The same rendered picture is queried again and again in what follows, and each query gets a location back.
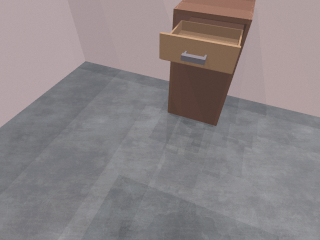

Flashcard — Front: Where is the handle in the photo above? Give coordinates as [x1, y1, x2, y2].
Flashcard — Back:
[180, 51, 207, 65]

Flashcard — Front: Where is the cabinet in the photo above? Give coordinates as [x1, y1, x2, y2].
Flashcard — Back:
[167, 0, 256, 126]

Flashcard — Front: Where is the drawer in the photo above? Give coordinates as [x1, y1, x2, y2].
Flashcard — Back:
[159, 20, 244, 74]

